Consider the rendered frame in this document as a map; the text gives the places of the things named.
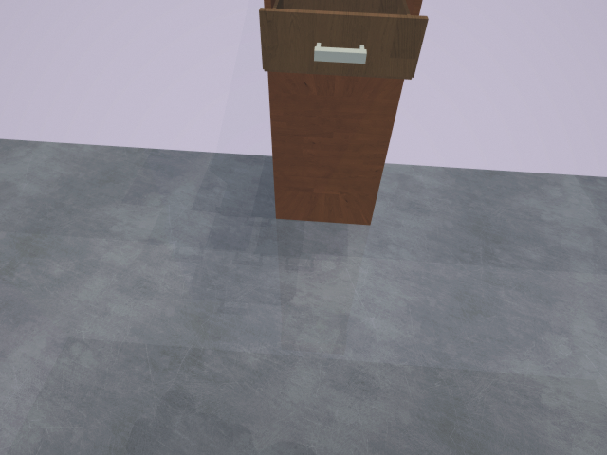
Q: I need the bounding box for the handle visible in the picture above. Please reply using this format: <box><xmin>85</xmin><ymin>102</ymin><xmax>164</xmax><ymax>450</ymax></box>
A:
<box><xmin>314</xmin><ymin>43</ymin><xmax>367</xmax><ymax>64</ymax></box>

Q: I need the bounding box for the cabinet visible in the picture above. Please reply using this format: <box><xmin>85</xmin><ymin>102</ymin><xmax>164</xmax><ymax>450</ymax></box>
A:
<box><xmin>264</xmin><ymin>0</ymin><xmax>423</xmax><ymax>225</ymax></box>

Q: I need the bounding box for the drawer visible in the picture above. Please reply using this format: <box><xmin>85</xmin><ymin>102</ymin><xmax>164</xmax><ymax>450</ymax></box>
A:
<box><xmin>259</xmin><ymin>0</ymin><xmax>429</xmax><ymax>80</ymax></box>

